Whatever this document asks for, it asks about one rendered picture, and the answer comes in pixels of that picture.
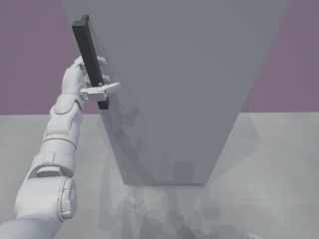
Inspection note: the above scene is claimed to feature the robot left hand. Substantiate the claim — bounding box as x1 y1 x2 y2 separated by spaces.
61 56 122 104

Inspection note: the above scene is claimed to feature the left robot upper arm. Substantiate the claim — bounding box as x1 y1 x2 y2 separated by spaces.
0 176 78 239

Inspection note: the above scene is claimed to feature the left robot forearm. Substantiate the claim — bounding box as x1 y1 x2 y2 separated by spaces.
14 94 84 218

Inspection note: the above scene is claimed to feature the handle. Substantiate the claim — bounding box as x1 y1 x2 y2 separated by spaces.
72 14 110 110

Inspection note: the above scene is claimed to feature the fridge door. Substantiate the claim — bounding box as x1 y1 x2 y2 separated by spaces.
62 0 292 185

